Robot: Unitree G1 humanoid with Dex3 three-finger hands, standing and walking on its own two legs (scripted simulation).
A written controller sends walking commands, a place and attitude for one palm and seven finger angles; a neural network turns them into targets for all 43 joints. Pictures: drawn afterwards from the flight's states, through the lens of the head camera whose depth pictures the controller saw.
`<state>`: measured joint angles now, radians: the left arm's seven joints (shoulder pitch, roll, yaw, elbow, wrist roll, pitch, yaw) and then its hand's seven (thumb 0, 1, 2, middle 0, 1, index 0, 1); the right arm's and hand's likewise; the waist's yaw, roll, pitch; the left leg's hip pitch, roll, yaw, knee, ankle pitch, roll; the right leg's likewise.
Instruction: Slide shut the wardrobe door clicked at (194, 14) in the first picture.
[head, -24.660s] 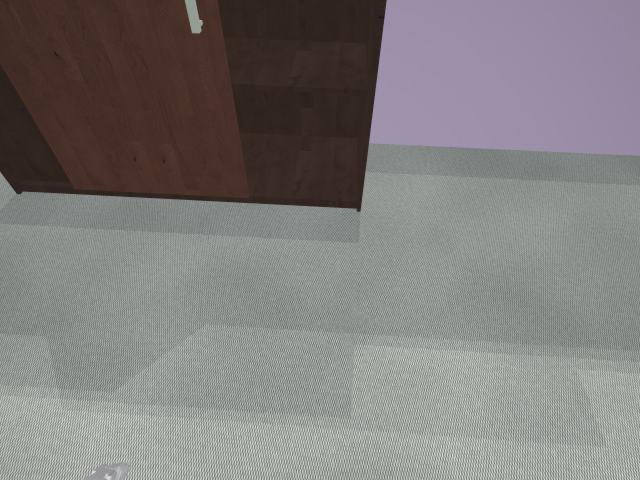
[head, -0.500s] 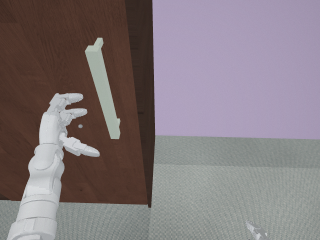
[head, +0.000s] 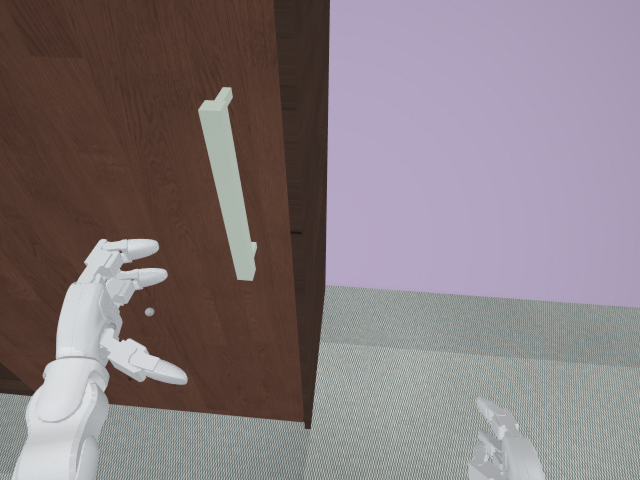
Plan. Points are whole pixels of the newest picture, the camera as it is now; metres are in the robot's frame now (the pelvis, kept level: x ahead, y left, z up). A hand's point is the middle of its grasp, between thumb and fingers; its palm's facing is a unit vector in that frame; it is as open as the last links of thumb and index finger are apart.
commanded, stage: slip the hand off the handle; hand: left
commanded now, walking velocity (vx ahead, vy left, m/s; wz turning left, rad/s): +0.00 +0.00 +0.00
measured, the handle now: (237, 195) +0.42 +0.16 +0.16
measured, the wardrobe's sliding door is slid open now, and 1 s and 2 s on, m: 0.00 0.00 0.00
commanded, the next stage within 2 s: draw the hand back to the body in 0.04 s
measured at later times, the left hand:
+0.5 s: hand (133, 322) +0.23 +0.23 +0.14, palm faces +0.09 -0.99 -0.06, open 14.7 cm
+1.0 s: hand (91, 331) +0.21 +0.26 +0.15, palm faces +0.41 -0.85 -0.33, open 12.4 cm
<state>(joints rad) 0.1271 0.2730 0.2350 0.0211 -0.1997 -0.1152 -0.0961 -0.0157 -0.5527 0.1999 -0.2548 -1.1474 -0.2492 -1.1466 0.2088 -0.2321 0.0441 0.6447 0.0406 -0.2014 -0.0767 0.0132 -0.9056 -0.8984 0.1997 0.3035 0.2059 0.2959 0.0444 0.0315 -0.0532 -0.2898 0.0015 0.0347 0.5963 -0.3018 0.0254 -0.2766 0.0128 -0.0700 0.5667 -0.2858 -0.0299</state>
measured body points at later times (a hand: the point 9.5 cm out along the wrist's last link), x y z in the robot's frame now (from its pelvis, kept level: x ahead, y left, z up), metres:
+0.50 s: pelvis +0.01 -0.01 +0.00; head -0.02 -0.03 +0.45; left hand +0.22 +0.28 +0.14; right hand +0.19 -0.24 -0.06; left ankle +0.01 +0.10 -0.73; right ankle +0.01 -0.10 -0.73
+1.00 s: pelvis +0.01 +0.00 +0.01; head -0.01 -0.02 +0.46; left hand +0.19 +0.30 +0.16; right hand +0.20 -0.22 -0.07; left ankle +0.01 +0.10 -0.73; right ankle +0.01 -0.10 -0.73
